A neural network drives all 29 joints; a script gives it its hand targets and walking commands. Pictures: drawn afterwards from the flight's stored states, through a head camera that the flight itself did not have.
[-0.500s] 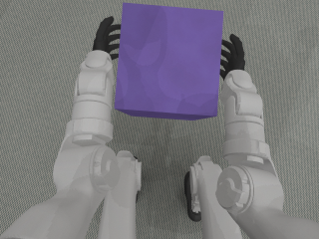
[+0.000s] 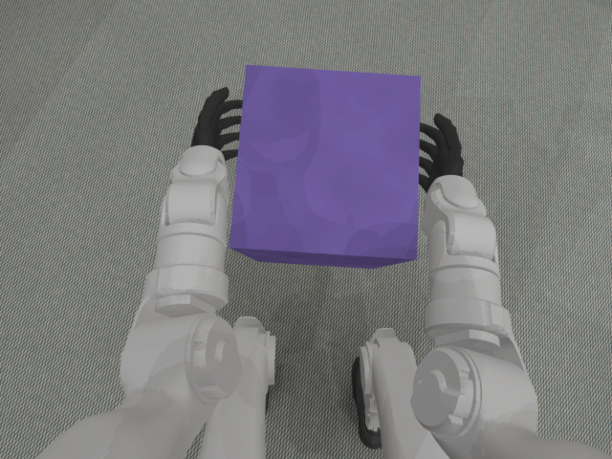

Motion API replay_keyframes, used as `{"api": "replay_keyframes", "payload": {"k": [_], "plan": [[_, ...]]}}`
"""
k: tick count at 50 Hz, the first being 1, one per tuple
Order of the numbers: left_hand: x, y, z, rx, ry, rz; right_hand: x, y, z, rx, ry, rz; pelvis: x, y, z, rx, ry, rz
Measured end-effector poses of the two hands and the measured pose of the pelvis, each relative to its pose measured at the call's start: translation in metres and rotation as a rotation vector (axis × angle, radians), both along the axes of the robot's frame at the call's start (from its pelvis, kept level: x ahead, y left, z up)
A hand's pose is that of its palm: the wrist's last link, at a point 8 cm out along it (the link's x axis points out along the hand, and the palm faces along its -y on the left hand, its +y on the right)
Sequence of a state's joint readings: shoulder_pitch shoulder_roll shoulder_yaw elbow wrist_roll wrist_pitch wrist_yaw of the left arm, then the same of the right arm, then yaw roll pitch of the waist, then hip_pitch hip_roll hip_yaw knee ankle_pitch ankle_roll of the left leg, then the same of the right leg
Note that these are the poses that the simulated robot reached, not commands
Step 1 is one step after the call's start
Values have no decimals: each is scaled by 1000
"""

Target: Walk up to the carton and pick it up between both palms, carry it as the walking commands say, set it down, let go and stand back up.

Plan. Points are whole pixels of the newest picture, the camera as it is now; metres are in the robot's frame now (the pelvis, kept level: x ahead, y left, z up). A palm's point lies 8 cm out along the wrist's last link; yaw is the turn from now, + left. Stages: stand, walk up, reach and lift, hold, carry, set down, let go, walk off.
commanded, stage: reach and lift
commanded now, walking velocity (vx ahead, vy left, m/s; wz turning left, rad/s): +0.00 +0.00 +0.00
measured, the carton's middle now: (322, 188) +0.48 +0.01 -0.13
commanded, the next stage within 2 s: none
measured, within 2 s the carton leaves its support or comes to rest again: neither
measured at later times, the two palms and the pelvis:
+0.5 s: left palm (193, 143) +0.47 +0.16 +0.02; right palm (473, 173) +0.44 -0.13 +0.02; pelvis +0.02 +0.00 +0.06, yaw +1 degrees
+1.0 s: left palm (168, 134) +0.44 +0.16 +0.09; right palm (520, 166) +0.42 -0.13 +0.10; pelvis +0.03 +0.00 +0.13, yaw +2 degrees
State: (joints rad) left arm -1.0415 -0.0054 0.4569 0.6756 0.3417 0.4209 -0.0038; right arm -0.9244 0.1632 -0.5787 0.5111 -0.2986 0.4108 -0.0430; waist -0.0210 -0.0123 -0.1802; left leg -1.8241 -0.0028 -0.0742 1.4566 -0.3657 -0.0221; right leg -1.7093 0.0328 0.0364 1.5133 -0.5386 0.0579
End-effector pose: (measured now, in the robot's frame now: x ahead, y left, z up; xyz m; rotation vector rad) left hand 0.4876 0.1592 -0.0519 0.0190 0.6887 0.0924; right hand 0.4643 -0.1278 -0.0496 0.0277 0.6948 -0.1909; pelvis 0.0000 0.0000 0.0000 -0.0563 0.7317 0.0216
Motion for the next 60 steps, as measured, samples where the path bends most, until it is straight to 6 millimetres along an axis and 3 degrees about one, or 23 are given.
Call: {"api": "replay_keyframes", "payload": {"k": [60], "plan": [[-60,-2,171,-13,-7,34,-49,-2,175,-29,5,45,40,1,152,29,-282,21]]}}
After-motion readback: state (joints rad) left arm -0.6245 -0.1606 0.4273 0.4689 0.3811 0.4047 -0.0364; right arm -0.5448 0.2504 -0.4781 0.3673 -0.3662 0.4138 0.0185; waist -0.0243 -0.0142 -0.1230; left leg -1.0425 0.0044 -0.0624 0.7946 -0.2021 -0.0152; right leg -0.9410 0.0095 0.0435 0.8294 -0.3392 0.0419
